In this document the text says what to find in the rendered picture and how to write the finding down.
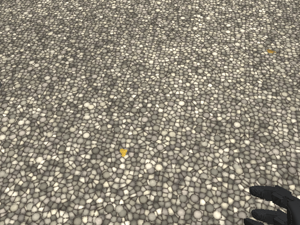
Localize robot right hand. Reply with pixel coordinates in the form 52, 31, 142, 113
244, 185, 300, 225

